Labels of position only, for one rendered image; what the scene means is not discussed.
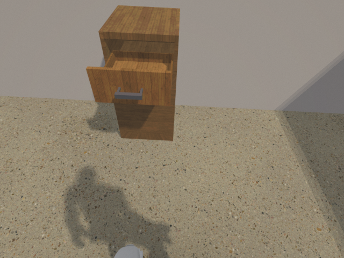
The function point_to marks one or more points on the drawer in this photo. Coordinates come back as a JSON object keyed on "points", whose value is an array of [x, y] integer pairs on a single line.
{"points": [[132, 71]]}

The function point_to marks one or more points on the cabinet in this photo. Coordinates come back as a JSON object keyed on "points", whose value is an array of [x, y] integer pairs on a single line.
{"points": [[144, 29]]}

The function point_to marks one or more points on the left robot thigh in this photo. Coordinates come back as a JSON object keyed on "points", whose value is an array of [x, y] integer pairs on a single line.
{"points": [[129, 252]]}

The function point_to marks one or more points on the handle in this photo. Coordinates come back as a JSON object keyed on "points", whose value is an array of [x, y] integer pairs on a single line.
{"points": [[128, 95]]}

